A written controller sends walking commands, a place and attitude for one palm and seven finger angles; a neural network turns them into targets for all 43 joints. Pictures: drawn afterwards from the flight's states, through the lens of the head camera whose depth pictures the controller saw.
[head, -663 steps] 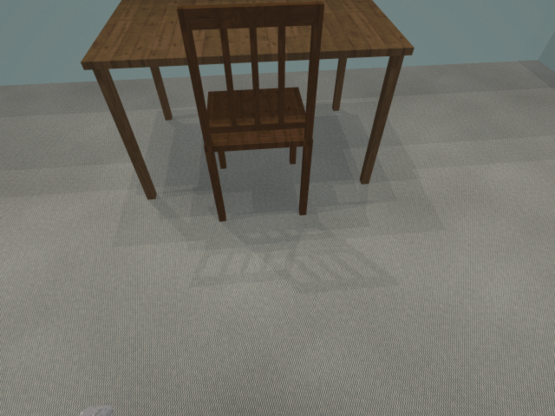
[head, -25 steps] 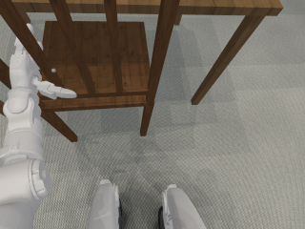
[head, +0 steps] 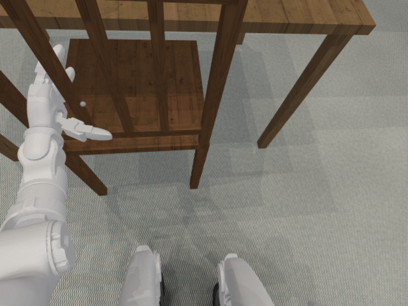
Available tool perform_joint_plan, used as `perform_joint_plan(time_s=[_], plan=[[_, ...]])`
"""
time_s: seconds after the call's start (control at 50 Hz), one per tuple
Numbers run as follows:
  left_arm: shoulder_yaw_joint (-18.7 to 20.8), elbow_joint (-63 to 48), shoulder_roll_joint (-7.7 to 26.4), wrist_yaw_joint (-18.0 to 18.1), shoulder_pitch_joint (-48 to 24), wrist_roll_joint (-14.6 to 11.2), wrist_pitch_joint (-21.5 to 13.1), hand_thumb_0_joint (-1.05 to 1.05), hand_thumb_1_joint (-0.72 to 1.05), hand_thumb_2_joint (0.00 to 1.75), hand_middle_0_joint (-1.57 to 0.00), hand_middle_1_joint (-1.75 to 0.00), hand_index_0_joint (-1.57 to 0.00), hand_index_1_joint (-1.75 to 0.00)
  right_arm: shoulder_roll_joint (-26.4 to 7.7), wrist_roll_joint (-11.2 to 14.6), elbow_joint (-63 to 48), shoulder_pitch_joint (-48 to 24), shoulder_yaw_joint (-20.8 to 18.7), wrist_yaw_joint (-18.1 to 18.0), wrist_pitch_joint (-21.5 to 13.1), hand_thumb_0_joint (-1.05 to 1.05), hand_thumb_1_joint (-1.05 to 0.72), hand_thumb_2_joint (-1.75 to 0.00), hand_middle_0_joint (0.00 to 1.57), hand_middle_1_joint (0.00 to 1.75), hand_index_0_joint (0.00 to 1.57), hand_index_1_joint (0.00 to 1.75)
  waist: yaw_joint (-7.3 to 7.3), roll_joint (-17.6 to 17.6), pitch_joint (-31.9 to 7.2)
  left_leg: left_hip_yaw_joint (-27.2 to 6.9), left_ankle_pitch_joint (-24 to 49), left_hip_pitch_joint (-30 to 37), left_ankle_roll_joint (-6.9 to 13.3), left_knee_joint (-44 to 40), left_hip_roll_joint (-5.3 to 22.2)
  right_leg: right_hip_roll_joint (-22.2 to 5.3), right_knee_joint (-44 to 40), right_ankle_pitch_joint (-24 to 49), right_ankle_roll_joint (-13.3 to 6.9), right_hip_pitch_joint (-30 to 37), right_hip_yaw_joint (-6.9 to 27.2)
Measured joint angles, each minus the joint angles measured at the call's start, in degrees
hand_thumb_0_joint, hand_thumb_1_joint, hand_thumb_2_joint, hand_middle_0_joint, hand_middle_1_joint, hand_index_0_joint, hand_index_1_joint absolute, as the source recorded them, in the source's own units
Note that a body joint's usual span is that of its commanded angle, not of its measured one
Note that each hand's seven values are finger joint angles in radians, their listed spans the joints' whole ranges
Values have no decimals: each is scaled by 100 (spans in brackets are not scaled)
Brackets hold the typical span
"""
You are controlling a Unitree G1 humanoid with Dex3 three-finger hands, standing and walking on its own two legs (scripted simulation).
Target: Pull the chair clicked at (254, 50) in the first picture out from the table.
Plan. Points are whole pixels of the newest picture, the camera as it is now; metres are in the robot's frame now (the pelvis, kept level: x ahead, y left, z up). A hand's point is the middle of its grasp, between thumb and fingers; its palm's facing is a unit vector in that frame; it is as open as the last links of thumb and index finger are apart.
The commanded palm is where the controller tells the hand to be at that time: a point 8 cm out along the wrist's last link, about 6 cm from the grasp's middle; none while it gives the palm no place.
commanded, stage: hook a spindle and tug to test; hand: left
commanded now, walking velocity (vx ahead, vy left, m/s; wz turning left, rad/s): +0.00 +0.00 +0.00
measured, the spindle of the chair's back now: (113, 83) +0.52 +0.15 +0.06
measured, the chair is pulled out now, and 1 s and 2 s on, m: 0.00 0.01 0.09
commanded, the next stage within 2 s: step backward, pulling the chair out in 1.30 s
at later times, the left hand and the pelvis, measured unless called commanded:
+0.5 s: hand (80, 102) +0.49 +0.21 +0.04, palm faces +0.08 -1.00 -0.03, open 9.0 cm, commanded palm +0.46 +0.24 +0.04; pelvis +0.00 +0.00 +0.00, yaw +0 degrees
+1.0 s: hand (82, 108) +0.47 +0.21 +0.04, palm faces +0.09 -1.00 -0.02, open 5.2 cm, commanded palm +0.43 +0.25 +0.04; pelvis +0.02 +0.01 +0.01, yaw +0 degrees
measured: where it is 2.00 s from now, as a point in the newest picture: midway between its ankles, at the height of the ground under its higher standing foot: outside the picture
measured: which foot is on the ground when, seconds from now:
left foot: down 0.00-1.00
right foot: down 0.00-1.00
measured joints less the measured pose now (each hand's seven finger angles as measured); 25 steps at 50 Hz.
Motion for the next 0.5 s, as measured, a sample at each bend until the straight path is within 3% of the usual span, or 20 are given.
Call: perform_joint_plan(time_s=[0.24,0.38,0.5], plan=[[68,-50,51,-8,-19,-23,24,-1,-43,33,-30,-83,-28,-83,6,0,26,-5,5,-18,2,0,-91,-90,20,30,20,30,-11,8,31,-11,3,-70,-8,53,13,16,64,-2,-9,-77,-1],[32,-63,76,16,-26,-87,101,-1,-16,45,-42,-119,-38,-119,14,7,67,44,-5,-21,-11,0,-91,-90,20,30,20,30,-9,19,32,-17,10,-60,-8,29,7,14,32,8,-9,-61,-7],[49,-85,77,-10,17,-91,68,-1,15,58,-46,-136,-43,-137,11,9,79,66,-5,-17,-16,0,-91,-90,20,30,20,30,-15,11,27,-4,0,-27,1,0,10,17,-11,12,2,-28,7]])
